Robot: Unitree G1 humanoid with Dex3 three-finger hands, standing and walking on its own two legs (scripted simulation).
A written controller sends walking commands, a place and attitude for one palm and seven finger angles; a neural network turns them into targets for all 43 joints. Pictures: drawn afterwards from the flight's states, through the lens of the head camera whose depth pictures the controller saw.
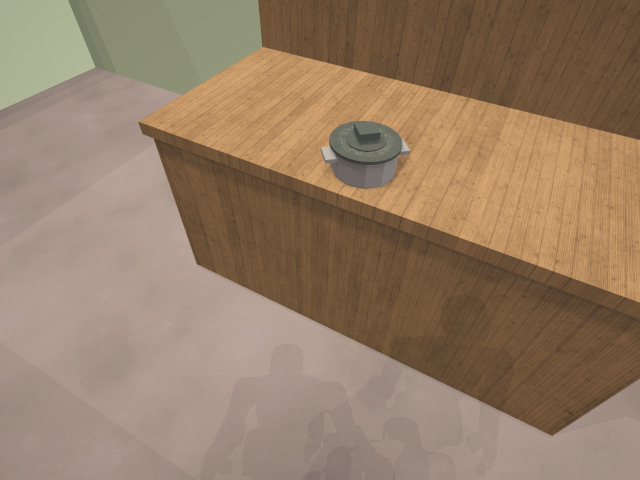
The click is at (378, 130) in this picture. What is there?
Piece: lid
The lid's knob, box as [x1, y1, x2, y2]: [354, 122, 380, 141]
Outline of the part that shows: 354,123 354,131 359,141 379,139 380,132 374,122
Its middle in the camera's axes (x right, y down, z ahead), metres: +0.10 -0.24 +0.88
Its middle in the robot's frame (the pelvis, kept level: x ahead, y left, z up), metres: +0.83 -0.06 +0.00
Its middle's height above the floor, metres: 0.77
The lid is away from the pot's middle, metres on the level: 0.00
